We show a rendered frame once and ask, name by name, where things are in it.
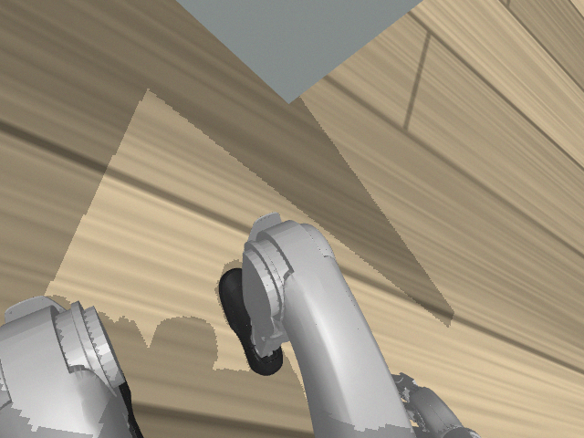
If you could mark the left robot foot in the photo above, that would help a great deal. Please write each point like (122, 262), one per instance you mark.
(126, 395)

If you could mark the right robot hand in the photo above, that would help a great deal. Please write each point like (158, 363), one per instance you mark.
(434, 418)

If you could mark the right robot foot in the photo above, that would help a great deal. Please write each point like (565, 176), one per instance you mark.
(231, 296)

